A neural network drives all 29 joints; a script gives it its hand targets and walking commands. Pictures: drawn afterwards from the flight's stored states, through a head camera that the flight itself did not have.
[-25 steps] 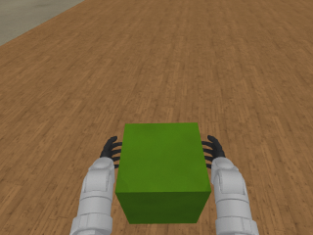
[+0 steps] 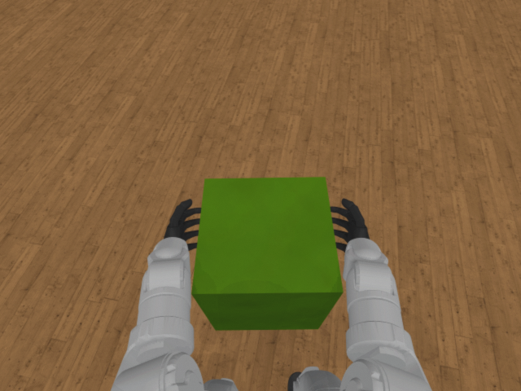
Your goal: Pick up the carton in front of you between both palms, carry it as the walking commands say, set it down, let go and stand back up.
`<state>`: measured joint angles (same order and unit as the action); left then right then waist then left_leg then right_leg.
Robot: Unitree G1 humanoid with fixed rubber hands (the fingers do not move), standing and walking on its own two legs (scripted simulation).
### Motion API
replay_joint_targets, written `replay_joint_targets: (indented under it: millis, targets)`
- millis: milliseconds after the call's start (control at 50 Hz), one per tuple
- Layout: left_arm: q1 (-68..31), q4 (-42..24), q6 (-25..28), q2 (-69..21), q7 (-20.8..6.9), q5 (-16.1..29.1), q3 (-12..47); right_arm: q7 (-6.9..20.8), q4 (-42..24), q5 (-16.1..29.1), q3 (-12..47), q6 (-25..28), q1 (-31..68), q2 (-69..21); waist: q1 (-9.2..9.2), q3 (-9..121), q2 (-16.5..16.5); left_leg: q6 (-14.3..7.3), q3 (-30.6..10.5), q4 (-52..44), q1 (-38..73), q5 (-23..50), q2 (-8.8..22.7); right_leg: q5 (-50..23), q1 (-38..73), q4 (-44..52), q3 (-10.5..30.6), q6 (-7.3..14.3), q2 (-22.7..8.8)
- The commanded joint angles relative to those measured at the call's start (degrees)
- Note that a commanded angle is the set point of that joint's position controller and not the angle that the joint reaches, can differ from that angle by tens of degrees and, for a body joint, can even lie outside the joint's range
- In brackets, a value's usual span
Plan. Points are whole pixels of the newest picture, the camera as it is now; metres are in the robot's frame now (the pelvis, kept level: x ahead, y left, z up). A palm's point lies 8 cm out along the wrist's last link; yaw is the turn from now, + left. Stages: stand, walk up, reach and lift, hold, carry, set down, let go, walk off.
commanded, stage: set down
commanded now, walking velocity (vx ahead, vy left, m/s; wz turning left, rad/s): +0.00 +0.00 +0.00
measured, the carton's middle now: (265, 260) +0.34 +0.01 -0.09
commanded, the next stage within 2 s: none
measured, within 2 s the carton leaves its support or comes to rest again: neither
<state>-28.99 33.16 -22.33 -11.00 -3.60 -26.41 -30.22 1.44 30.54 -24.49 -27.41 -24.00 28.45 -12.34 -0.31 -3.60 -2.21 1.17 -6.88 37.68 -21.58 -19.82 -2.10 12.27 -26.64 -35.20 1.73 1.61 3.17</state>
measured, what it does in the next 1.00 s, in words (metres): lowers itself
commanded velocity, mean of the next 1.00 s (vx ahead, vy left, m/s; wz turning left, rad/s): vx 0.00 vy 0.00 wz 0.00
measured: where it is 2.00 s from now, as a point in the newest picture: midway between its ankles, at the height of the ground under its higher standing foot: outside the picture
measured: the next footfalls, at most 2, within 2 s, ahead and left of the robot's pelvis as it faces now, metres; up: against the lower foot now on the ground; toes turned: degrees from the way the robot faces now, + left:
none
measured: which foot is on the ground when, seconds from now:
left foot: down 0.00-1.00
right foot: down 0.00-1.00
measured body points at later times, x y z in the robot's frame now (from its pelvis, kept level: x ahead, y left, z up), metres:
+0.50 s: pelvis -0.04 +0.02 -0.12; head +0.18 +0.00 +0.27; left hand +0.39 +0.17 -0.20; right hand +0.40 -0.14 -0.20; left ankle +0.00 +0.14 -0.72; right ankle +0.06 -0.10 -0.72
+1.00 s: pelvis -0.06 +0.00 -0.25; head +0.24 -0.03 +0.08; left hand +0.43 +0.17 -0.36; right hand +0.44 -0.14 -0.38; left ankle +0.00 +0.14 -0.72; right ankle +0.06 -0.11 -0.72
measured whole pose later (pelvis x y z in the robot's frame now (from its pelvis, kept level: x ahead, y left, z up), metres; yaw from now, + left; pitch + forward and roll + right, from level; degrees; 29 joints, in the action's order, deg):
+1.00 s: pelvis -0.06 +0.00 -0.25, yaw +4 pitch +47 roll +5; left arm -56.9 40.5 -12.3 1.3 4.2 -6.3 -25.4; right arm -5.2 37.9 -10.3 -21.0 -14.4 57.4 0.6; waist -0.5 6.9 -0.7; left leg 4.3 -3.4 99.1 -112.2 -34.8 -8.5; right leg 24.5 -119.2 -96.6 6.1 -1.6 6.9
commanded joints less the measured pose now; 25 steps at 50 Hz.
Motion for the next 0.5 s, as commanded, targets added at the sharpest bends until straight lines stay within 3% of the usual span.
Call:
replay_joint_targets:
  millis: [0,100,200,260,360,420,480]
  targets:
    - [-23.41,2.34,13.21,-39.11,-6.54,11.34,26.58,6.68,5.07,9.28,25.74,13.41,22.53,-37.27,0.88,29.42,1.39,-0.04,2.43,3.24,-24.78,15.56,-4.85,-29.68,13.74,-9.57,4.33,-0.94,1.15]
    - [-28.68,-0.84,19.88,-43.04,-3.51,18.49,39.46,6.16,3.13,14.96,37.21,20.25,27.97,-41.12,1.36,54.20,1.64,2.13,3.04,12.03,-33.27,21.86,-6.14,-35.95,10.99,-20.52,3.90,-1.63,2.45]
    - [-32.10,-4.89,19.39,-45.25,-0.51,21.16,45.15,6.70,-1.24,17.47,41.12,20.07,32.33,-39.17,1.30,67.11,0.45,3.22,2.99,17.85,-30.03,25.59,-6.62,-26.75,-4.25,-26.11,0.18,-2.68,4.63]
    - [-34.77,-3.78,17.12,-46.39,-0.36,21.29,44.01,7.91,-0.59,17.01,40.26,18.17,35.55,-38.50,1.77,64.33,0.57,3.38,3.25,19.68,-32.44,18.96,-6.91,-17.50,-14.81,-27.71,-1.29,-2.57,5.12]
    - [-41.19,3.13,12.16,-45.79,-2.02,18.37,35.43,9.90,9.46,12.79,31.09,13.33,39.15,-38.80,2.09,51.45,0.52,2.74,4.38,21.77,-44.26,-0.08,-6.94,1.36,-29.48,-29.72,-1.98,-1.76,4.85]
    - [-44.71,5.66,10.68,-45.23,-3.01,17.12,31.79,10.34,12.33,11.24,27.15,11.60,41.61,-39.41,1.78,51.64,0.85,2.21,5.20,24.82,-48.60,-1.79,-7.13,2.99,-33.03,-32.36,-2.01,-1.63,4.78]
    - [-48.03,6.62,10.91,-44.99,-3.73,17.50,30.96,10.07,12.28,11.70,26.90,11.52,45.45,-40.30,0.98,55.93,2.44,2.00,5.86,28.93,-52.60,0.51,-7.62,0.23,-34.92,-35.80,-1.80,-2.06,4.77]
